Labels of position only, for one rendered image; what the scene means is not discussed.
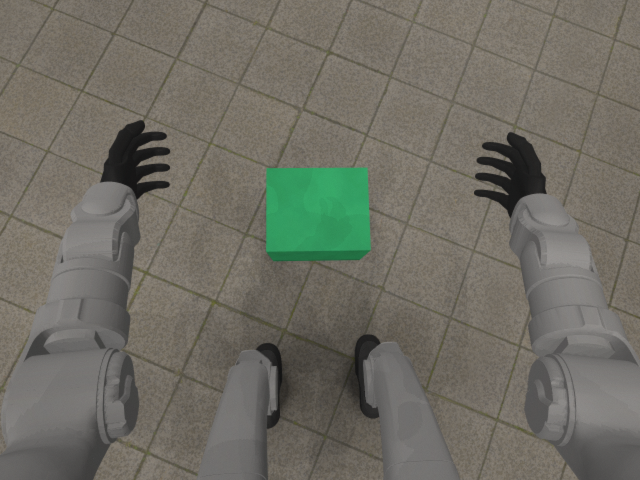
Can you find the left robot upper arm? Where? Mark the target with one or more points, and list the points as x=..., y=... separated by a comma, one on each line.
x=63, y=412

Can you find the robot left hand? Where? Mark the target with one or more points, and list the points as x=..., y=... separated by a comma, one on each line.
x=121, y=165

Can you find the robot right shin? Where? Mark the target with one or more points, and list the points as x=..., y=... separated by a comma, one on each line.
x=387, y=347

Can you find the carton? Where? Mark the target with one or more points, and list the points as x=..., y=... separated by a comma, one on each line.
x=317, y=214

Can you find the robot left forearm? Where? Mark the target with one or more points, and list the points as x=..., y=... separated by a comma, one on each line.
x=87, y=299

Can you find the robot right hand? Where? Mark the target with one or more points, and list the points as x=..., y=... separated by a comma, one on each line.
x=525, y=172

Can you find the right robot thigh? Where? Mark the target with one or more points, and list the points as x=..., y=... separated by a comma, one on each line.
x=413, y=446

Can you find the robot right forearm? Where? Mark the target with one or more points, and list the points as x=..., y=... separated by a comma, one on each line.
x=569, y=311

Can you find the right robot upper arm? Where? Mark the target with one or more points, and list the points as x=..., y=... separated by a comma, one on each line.
x=589, y=409

